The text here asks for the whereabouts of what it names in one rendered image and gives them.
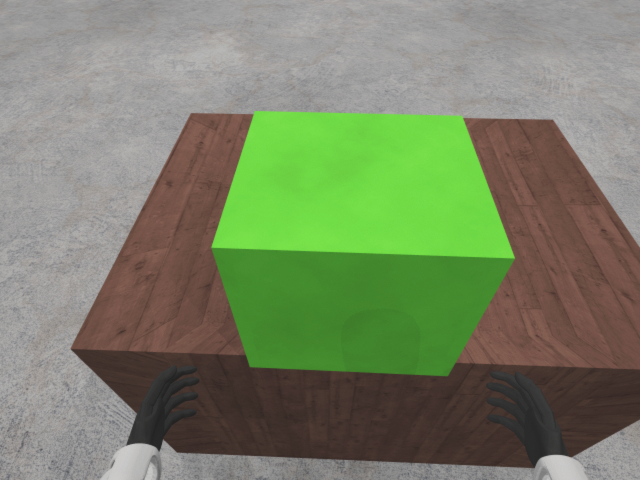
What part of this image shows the left robot hand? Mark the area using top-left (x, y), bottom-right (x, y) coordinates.
top-left (126, 365), bottom-right (199, 451)

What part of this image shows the pedestal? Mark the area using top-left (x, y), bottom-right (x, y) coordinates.
top-left (70, 113), bottom-right (640, 468)

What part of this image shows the right robot hand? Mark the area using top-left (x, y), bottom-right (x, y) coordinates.
top-left (486, 371), bottom-right (569, 468)

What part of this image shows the robot left forearm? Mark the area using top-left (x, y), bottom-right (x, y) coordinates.
top-left (100, 443), bottom-right (162, 480)

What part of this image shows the carton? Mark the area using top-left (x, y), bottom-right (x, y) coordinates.
top-left (211, 111), bottom-right (515, 376)

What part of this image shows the robot right forearm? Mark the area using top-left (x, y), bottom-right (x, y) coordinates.
top-left (533, 455), bottom-right (590, 480)

